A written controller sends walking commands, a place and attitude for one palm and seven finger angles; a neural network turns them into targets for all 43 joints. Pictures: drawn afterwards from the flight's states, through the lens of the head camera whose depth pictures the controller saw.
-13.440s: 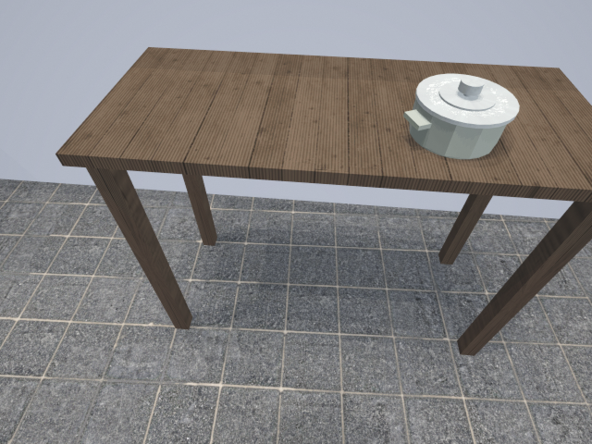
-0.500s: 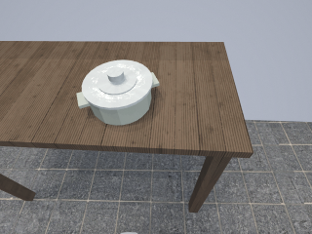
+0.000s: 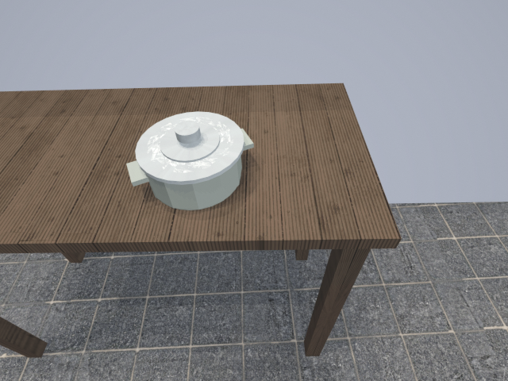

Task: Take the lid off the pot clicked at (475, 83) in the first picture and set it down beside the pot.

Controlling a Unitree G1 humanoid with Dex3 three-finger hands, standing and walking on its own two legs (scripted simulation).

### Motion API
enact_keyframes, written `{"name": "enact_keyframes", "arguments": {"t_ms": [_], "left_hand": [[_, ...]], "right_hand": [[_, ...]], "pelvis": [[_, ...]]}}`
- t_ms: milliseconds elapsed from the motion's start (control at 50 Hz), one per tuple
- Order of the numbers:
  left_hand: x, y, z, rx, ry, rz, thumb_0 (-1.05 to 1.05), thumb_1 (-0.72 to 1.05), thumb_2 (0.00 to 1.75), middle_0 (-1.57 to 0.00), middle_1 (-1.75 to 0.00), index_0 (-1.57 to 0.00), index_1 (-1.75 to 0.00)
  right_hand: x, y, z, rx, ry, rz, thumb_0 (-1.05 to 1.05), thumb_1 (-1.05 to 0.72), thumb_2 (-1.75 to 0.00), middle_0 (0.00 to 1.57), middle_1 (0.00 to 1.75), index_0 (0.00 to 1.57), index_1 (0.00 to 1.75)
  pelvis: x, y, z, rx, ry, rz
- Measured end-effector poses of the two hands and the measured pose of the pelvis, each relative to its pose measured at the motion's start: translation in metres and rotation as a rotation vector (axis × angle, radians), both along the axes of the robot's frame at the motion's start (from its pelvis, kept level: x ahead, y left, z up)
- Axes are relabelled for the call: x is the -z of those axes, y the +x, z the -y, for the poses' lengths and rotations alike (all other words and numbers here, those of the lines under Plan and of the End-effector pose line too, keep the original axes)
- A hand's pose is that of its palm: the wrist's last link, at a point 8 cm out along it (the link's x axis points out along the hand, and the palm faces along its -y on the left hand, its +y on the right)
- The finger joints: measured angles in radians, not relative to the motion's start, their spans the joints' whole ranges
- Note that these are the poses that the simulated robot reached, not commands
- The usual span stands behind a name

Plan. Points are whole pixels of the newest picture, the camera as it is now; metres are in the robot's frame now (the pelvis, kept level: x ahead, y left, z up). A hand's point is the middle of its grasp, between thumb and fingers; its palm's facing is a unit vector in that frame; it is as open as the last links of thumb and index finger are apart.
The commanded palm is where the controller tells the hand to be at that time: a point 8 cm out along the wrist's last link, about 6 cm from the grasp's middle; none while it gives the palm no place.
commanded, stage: look again from close up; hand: left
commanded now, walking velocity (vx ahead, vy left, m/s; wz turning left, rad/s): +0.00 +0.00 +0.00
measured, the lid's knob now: (187, 131) +0.47 +0.12 +0.16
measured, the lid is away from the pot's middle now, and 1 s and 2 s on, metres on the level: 0.00 0.00 0.00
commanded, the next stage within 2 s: lift the closed hand beside the body in 0.62 s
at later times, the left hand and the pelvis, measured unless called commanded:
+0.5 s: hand out of the picture +0.01 +0.21 -0.17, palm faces +0.00 -0.97 -0.25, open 7.4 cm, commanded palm none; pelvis +0.00 +0.02 +0.00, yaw -1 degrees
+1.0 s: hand (115, 372) +0.15 +0.22 -0.03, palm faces +0.21 -0.94 -0.27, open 5.9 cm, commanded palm +0.09 +0.26 +0.01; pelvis +0.01 +0.01 +0.01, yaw +1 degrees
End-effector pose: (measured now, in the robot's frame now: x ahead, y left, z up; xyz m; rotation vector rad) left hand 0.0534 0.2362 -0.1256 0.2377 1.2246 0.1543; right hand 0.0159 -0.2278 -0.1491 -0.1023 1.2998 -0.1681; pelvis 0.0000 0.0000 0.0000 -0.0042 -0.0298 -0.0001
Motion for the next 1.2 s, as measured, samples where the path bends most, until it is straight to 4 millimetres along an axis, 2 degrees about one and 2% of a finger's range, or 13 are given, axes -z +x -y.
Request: {"name": "enact_keyframes", "arguments": {"t_ms": [200, 480, 600, 740, 760, 780, 840, 900, 940, 1000, 1080, 1140, 1200], "left_hand": [[0.001, -0.014, -0.013, -0.024, 0.007, -0.021, 0.01, 0.90, 0.90, -0.20, -0.30, -0.20, -0.30], [0.006, -0.043, -0.018, -0.045, -0.011, -0.117, 0.01, 0.90, 0.90, -0.20, -0.30, -0.20, -0.30], [0.007, -0.045, -0.018, -0.048, -0.014, -0.133, 0.01, 0.90, 0.90, -0.20, -0.30, -0.20, -0.30], [0.008, -0.038, -0.017, -0.036, -0.015, -0.125, 0.01, 0.90, 0.90, -0.20, -0.30, -0.20, -0.30], [0.004, -0.028, -0.018, -0.059, -0.017, -0.070, 0.01, 0.90, 0.90, -0.21, -0.30, -0.20, -0.30], [-0.007, -0.011, -0.020, -0.081, -0.007, 0.047, 0.01, 0.90, 0.90, -0.21, -0.30, -0.21, -0.30], [-0.058, 0.045, -0.024, -0.086, 0.063, 0.411, 0.02, 0.90, 0.90, -0.25, -0.34, -0.24, -0.34], [-0.086, 0.072, -0.024, -0.075, 0.085, 0.581, 0.01, 0.91, 0.90, -0.31, -0.41, -0.31, -0.41], [-0.097, 0.075, -0.023, -0.056, 0.075, 0.623, 0.01, 0.91, 0.90, -0.37, -0.48, -0.36, -0.48], [-0.119, 0.070, -0.023, -0.024, 0.084, 0.694, 0.01, 0.90, 0.90, -0.47, -0.59, -0.47, -0.59], [-0.140, 0.053, -0.031, -0.033, 0.135, 0.751, 0.01, 0.90, 0.90, -0.63, -0.77, -0.63, -0.77], [-0.150, 0.042, -0.034, -0.055, 0.167, 0.769, 0.01, 0.90, 0.90, -0.76, -0.90, -0.75, -0.90], [-0.165, 0.037, -0.034, -0.057, 0.199, 0.808, 0.01, 0.90, 0.90, -0.89, -1.04, -0.88, -1.04]], "right_hand": [[0.001, 0.014, -0.012, -0.028, 0.000, 0.027, 0.01, -0.92, -0.90, 0.20, 0.30, 0.20, 0.30], [-0.003, 0.026, -0.018, -0.047, -0.008, 0.027, 0.00, -0.92, -0.90, 0.20, 0.30, 0.20, 0.30], [-0.003, 0.027, -0.018, -0.044, -0.010, 0.018, 0.00, -0.92, -0.90, 0.20, 0.30, 0.20, 0.30], [-0.004, 0.027, -0.018, -0.037, -0.012, 0.009, 0.00, -0.92, -0.90, 0.20, 0.30, 0.20, 0.30], [-0.008, 0.030, -0.017, -0.039, -0.015, 0.037, 0.00, -0.92, -0.90, 0.20, 0.30, 0.20, 0.30], [-0.014, 0.035, -0.016, -0.054, -0.027, 0.089, 0.01, -0.92, -0.90, 0.20, 0.30, 0.20, 0.30], [-0.034, 0.063, -0.013, -0.090, -0.060, 0.279, 0.01, -0.92, -0.90, 0.20, 0.30, 0.20, 0.30], [-0.053, 0.103, -0.008, -0.073, -0.061, 0.453, 0.01, -0.92, -0.90, 0.20, 0.30, 0.20, 0.30], [-0.071, 0.131, -0.007, -0.066, -0.062, 0.573, 0.01, -0.91, -0.90, 0.20, 0.30, 0.20, 0.30], [-0.102, 0.170, -0.007, -0.102, -0.073, 0.747, 0.01, -0.91, -0.90, 0.20, 0.30, 0.20, 0.30], [-0.130, 0.206, -0.012, -0.180, -0.081, 0.879, 0.01, -0.91, -0.90, 0.20, 0.30, 0.20, 0.30], [-0.130, 0.206, -0.007, -0.206, -0.104, 0.872, 0.01, -0.91, -0.90, 0.20, 0.30, 0.21, 0.32], [-0.121, 0.200, -0.004, -0.234, -0.109, 0.830, 0.01, -0.91, -0.90, 0.20, 0.30, 0.21, 0.32]], "pelvis": [[0.001, -0.004, -0.013, 0.006, 0.006, -0.001], [0.000, -0.003, -0.020, 0.009, 0.008, -0.012], [-0.001, -0.001, -0.020, 0.011, 0.008, -0.012], [-0.001, 0.002, -0.020, 0.013, 0.003, -0.017], [-0.001, 0.004, -0.020, 0.010, 0.003, -0.017], [-0.002, 0.005, -0.019, 0.005, 0.005, -0.014], [-0.004, 0.011, -0.017, -0.016, 0.003, 0.001], [-0.005, 0.013, -0.016, -0.020, 0.002, 0.005], [-0.005, 0.012, -0.013, -0.014, 0.003, 0.007], [-0.005, 0.011, -0.010, -0.010, 0.000, 0.011], [-0.004, 0.009, -0.004, -0.025, -0.005, 0.002], [-0.004, 0.007, 0.000, -0.036, -0.008, 0.001], [-0.004, 0.007, 0.003, -0.044, -0.009, 0.005]]}}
